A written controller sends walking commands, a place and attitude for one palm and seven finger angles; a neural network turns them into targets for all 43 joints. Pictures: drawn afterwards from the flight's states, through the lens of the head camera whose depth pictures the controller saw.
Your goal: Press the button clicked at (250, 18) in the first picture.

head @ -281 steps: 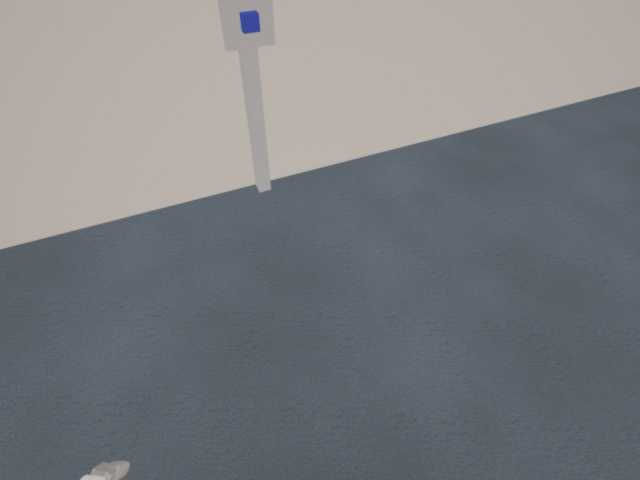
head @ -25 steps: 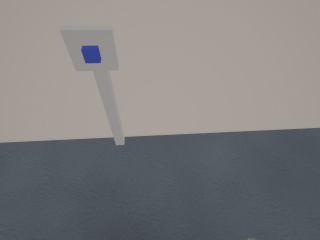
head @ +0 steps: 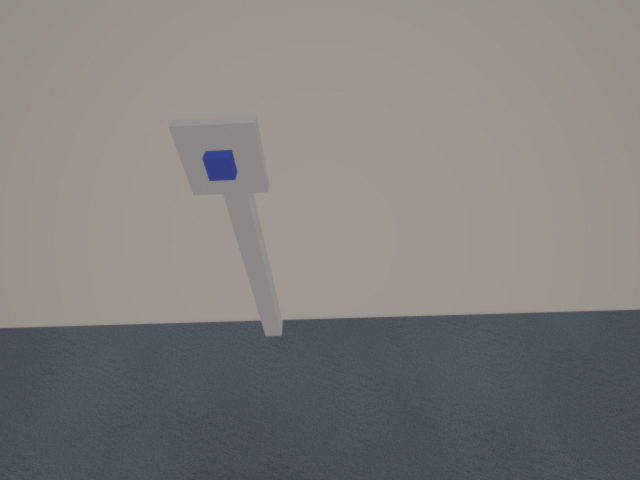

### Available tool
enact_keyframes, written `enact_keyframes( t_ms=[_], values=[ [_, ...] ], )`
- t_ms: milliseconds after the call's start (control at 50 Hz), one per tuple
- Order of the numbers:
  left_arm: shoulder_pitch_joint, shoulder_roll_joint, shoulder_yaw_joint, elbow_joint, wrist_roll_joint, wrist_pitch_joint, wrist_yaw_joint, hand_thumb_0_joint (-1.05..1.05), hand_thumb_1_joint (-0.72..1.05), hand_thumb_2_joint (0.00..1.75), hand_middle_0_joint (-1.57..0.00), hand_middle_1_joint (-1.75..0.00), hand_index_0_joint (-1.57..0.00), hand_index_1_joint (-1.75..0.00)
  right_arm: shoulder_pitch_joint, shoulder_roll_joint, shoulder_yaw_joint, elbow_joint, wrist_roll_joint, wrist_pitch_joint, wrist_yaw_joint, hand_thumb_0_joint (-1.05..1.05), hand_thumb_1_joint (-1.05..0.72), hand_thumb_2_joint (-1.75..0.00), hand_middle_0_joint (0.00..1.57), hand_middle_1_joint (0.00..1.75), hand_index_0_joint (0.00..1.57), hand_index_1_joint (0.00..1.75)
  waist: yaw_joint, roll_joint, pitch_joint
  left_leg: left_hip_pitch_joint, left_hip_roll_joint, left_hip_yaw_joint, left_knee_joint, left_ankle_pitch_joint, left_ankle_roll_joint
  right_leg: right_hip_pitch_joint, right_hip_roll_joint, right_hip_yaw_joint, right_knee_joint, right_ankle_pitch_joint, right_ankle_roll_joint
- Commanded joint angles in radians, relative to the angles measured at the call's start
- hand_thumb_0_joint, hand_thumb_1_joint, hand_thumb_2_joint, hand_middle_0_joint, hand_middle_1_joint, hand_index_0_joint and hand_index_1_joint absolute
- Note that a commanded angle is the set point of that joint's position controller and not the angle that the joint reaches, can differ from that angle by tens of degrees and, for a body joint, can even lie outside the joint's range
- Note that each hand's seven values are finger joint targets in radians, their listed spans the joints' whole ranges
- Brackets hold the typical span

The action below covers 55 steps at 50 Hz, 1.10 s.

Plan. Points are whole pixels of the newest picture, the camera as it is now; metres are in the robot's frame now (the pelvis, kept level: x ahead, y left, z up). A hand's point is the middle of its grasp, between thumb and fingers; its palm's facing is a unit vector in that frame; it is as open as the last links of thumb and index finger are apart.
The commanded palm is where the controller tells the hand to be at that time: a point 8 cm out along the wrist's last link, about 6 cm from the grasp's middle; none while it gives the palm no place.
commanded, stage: take the last steps up to it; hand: left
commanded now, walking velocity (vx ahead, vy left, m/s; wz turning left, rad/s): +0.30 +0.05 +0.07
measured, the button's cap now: (220, 164) +0.73 +0.28 +0.01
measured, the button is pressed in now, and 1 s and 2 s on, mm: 0 0 0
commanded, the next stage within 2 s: come to a stop and stand still in 0.64 s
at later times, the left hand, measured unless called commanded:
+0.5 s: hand out of the picture +0.08 +0.26 -0.19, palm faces +0.12 -0.98 -0.15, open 7.4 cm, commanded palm none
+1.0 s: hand (209, 362) +0.36 +0.25 -0.17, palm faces +0.01 -0.98 -0.20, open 7.3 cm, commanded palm none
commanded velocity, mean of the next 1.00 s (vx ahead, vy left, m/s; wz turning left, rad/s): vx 0.09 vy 0.01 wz -0.01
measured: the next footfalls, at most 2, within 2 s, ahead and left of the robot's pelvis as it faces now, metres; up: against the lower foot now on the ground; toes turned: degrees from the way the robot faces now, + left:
left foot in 0.36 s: +0.23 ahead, +0.18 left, +0.00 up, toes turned +11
right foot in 0.92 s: +0.37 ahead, -0.03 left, +0.00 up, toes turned -5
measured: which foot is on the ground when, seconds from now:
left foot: up 0.00-0.34, down 0.36-0.96, up 0.98-1.00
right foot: down 0.00-0.38, up 0.40-0.90, down 0.92-1.00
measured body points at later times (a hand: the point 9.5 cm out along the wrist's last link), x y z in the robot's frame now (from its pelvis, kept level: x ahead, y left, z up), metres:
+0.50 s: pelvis +0.15 +0.10 -0.01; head +0.17 +0.11 +0.44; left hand +0.07 +0.31 -0.17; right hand +0.25 -0.13 -0.15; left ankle +0.19 +0.17 -0.74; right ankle +0.06 -0.05 -0.65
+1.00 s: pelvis +0.27 +0.08 -0.01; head +0.30 +0.07 +0.44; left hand +0.36 +0.30 -0.16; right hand +0.20 -0.11 -0.17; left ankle +0.19 +0.18 -0.72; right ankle +0.33 -0.02 -0.74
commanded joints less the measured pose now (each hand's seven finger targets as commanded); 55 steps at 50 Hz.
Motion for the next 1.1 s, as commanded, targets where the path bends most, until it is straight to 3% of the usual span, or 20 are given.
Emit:
enact_keyframes(
  t_ms=[0,160,240,280,320,340,360,380,400,440,500,700,820,860,880,920,940,960,1000,1080],
  values=[
    [0.052,0.134,0.021,-0.001,-0.006,-0.03,0.015,0.0,0.9,0.9,-0.2,-0.3,-0.2,-0.3,-0.041,-0.023,-0.007,-0.072,-0.001,-0.044,0.009,0.0,-0.9,-0.9,0.2,0.3,0.2,0.3,-0.012,-0.18,0.178,-0.21,0.07,-0.016,0.097,0.169,-0.031,-0.04,-0.232,0.198,-0.391,-0.043,-0.031],
    [0.21,0.126,0.018,0.1,0.001,-0.05,0.023,0.0,0.9,0.9,-0.2,-0.3,-0.2,-0.3,-0.163,0.008,0.006,-0.104,0.009,-0.06,0.015,0.0,-0.9,-0.9,0.2,0.3,0.2,0.3,0.036,-0.179,0.137,-0.281,0.103,0.055,-0.122,0.178,-0.046,0.177,-0.259,0.11,-0.319,0.354,-0.083],
    [0.197,0.138,0.022,0.121,0.005,-0.038,0.028,0.0,0.9,0.9,-0.2,-0.3,-0.2,-0.3,-0.202,0.031,0.018,-0.115,0.015,-0.075,0.019,0.0,-0.9,-0.9,0.2,0.3,0.2,0.3,0.036,-0.225,0.156,-0.129,0.087,0.095,-0.297,0.139,-0.016,0.112,-0.267,0.076,-0.275,0.411,-0.077],
    [0.17,0.149,0.03,0.121,0.006,-0.031,0.028,0.0,0.9,0.9,-0.2,-0.3,-0.2,-0.3,-0.14,0.017,0.013,-0.098,0.015,-0.084,0.013,0.0,-0.9,-0.9,0.2,0.3,0.2,0.3,0.003,-0.225,0.143,0.01,0.062,0.118,-0.364,0.107,0.005,0.063,-0.267,0.064,-0.201,0.427,-0.074],
    [0.146,0.132,0.03,0.118,-0.003,-0.025,0.026,0.0,0.9,0.9,-0.2,-0.3,-0.2,-0.3,0.107,-0.048,-0.004,-0.018,0.005,-0.1,-0.005,0.0,-0.9,-0.9,0.2,0.3,0.2,0.3,-0.103,-0.098,0.004,0.351,0.036,0.116,-0.506,0.19,0.018,-0.021,-0.18,-0.024,0.125,0.448,-0.028],
    [0.203,0.08,0.024,0.111,-0.015,-0.019,0.019,0.0,0.9,0.9,-0.2,-0.3,-0.2,-0.3,0.228,-0.163,-0.03,0.01,-0.007,-0.11,-0.019,0.0,-0.9,-0.9,0.2,0.3,0.2,0.3,-0.126,0.158,-0.135,0.58,0.262,-0.167,-0.551,0.254,0.078,-0.212,-0.058,-0.077,0.407,0.101,0.022],
    [0.182,0.053,0.012,0.071,-0.017,-0.012,0.016,0.0,0.9,0.9,-0.2,-0.3,-0.2,-0.3,0.304,-0.238,-0.04,0.026,0.009,-0.101,-0.032,0.0,-0.9,-0.9,0.2,0.3,0.2,0.3,-0.137,0.309,-0.167,0.624,0.41,-0.423,-0.675,0.274,0.149,-0.371,0.027,-0.01,0.657,-0.3,0.028],
    [0.13,0.073,0.022,0.059,-0.013,-0.006,0.021,0.0,0.9,0.9,-0.2,-0.3,-0.2,-0.3,0.233,-0.211,-0.036,0.015,0.01,-0.089,-0.036,0.0,-0.9,-0.9,0.2,0.3,0.2,0.3,-0.117,0.19,-0.111,0.521,0.438,-0.418,-0.74,0.099,0.179,-0.406,-0.018,0.075,0.753,-0.288,0.0],
    [0.068,0.057,0.019,0.06,-0.011,-0.003,0.018,0.0,0.9,0.9,-0.2,-0.3,-0.2,-0.3,0.147,-0.156,-0.026,-0.001,0.012,-0.095,-0.041,0.0,-0.9,-0.9,0.2,0.3,0.2,0.3,-0.1,0.138,-0.032,0.409,0.397,-0.364,-0.774,0.065,0.15,-0.439,-0.055,0.093,0.788,-0.185,-0.002],
    [0.036,0.048,0.029,0.073,-0.002,0.001,0.001,0.0,0.9,0.9,-0.2,-0.3,-0.2,-0.3,0.036,-0.057,0.006,-0.032,0.01,-0.11,-0.043,0.0,-0.9,-0.9,0.2,0.3,0.2,0.3,-0.045,0.008,0.094,0.22,0.326,-0.202,-0.786,0.181,0.118,-0.398,-0.098,0.111,0.752,-0.031,0.008],
    [0.102,0.02,0.03,0.091,0.005,0.021,-0.002,0.0,0.9,0.9,-0.2,-0.3,-0.2,-0.3,0.018,-0.01,0.015,-0.035,0.013,-0.13,-0.047,0.0,-0.9,-0.9,0.2,0.3,0.2,0.3,0.004,0.018,0.072,0.171,0.272,-0.058,-0.81,0.304,0.108,-0.336,-0.089,0.097,0.685,0.048,0.031],
    [-0.112,0.069,0.034,-0.007,-0.001,0.046,-0.004,0.0,0.9,0.9,-0.2,-0.3,-0.2,-0.3,0.111,-0.024,0.019,-0.003,0.011,-0.131,-0.055,0.0,-0.9,-0.9,0.2,0.3,0.2,0.3,-0.015,-0.002,0.118,0.337,0.29,-0.02,-0.795,0.594,0.138,-0.477,-0.083,0.101,0.465,0.128,0.062],
    [-0.154,0.039,0.006,-0.014,-0.008,0.042,0.018,0.0,0.9,0.9,-0.2,-0.3,-0.2,-0.3,0.128,-0.023,0.027,0.038,0.005,-0.101,-0.068,0.0,-0.9,-0.9,0.2,0.3,0.2,0.3,-0.031,0.041,0.075,0.358,0.254,0.031,-0.626,0.947,0.102,-0.226,-0.011,0.032,0.122,0.101,0.04],
    [-0.086,0.076,0.011,0.002,-0.008,0.038,0.026,0.0,0.9,0.9,-0.2,-0.3,-0.2,-0.3,0.121,-0.024,0.02,0.045,0.017,-0.089,-0.069,0.0,-0.9,-0.9,0.2,0.3,0.2,0.3,0.002,0.025,0.045,0.357,0.227,0.035,-0.54,0.881,0.063,-0.121,-0.012,0.035,-0.033,0.235,0.039],
    [-0.041,0.11,0.019,0.015,-0.004,0.03,0.031,0.0,0.9,0.9,-0.2,-0.3,-0.2,-0.3,0.131,-0.008,0.018,0.043,0.024,-0.085,-0.068,0.0,-0.9,-0.9,0.2,0.3,0.2,0.3,0.013,-0.026,0.014,0.297,0.184,0.055,-0.473,0.76,0.028,-0.014,-0.046,0.065,-0.072,0.523,0.03],
    [0.01,0.203,0.036,0.033,-0.008,0.023,0.041,0.0,0.9,0.9,-0.2,-0.3,-0.2,-0.3,0.171,0.034,0.009,0.032,0.038,-0.065,-0.063,0.0,-0.9,-0.9,0.2,0.3,0.2,0.3,0.003,-0.149,-0.073,0.092,0.041,0.099,-0.289,0.093,-0.037,0.171,-0.314,0.271,0.031,1.201,-0.134],
    [0.017,0.213,0.04,0.035,-0.01,0.023,0.043,0.0,0.9,0.9,-0.2,-0.3,-0.2,-0.3,0.155,0.045,0.005,0.024,0.039,-0.053,-0.065,0.0,-0.9,-0.9,0.2,0.3,0.2,0.3,0.01,-0.163,-0.095,0.072,0.011,0.08,-0.155,-0.219,-0.046,0.167,-0.386,0.284,-0.016,1.271,-0.216],
    [-0.001,0.204,0.045,0.027,-0.008,0.025,0.05,0.0,0.9,0.9,-0.2,-0.3,-0.2,-0.3,0.113,0.042,0.006,0.015,0.039,-0.039,-0.068,0.0,-0.9,-0.9,0.2,0.3,0.2,0.3,0.02,-0.216,-0.108,0.068,0.019,0.033,-0.036,-0.292,-0.039,0.13,-0.386,0.316,-0.042,1.224,-0.248],
    [-0.07,0.182,0.049,0.0,-0.002,0.034,0.057,0.0,0.9,0.9,-0.2,-0.3,-0.2,-0.3,0.078,0.043,-0.002,0.002,0.031,-0.022,-0.065,0.0,-0.9,-0.9,0.2,0.3,0.2,0.3,0.014,-0.192,-0.086,0.028,0.021,-0.03,0.088,-0.257,-0.039,0.052,-0.354,0.297,-0.077,1.03,-0.227],
    [-0.162,0.189,0.061,-0.048,0.004,0.047,0.058,0.0,0.9,0.9,-0.2,-0.3,-0.2,-0.3,0.071,0.042,-0.008,-0.016,0.024,0.001,-0.048,0.0,-0.9,-0.9,0.2,0.3,0.2,0.3,-0.014,-0.173,-0.097,0.043,0.023,-0.019,0.046,-0.167,-0.058,-0.032,-0.293,0.211,-0.113,0.747,-0.168]
  ],
)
